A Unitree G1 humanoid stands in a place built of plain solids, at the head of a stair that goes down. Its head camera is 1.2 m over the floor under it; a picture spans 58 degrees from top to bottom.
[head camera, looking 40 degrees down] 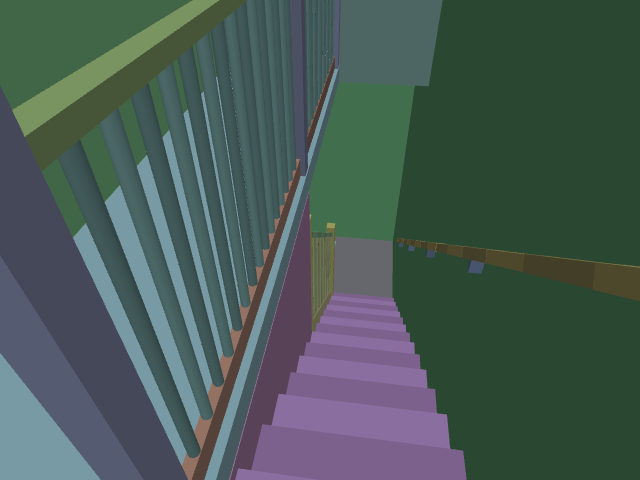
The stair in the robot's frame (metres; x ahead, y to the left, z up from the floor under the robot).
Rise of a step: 0.20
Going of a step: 0.24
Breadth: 0.75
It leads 8 degrees to the right of straight ahead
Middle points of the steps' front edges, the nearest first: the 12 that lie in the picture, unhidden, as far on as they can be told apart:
0.76 -0.15 -0.40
1.00 -0.18 -0.59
1.25 -0.22 -0.79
1.49 -0.25 -0.99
1.73 -0.28 -1.19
1.97 -0.31 -1.39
2.22 -0.34 -1.58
2.46 -0.38 -1.78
2.70 -0.41 -1.98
2.94 -0.44 -2.18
3.19 -0.47 -2.38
3.43 -0.51 -2.57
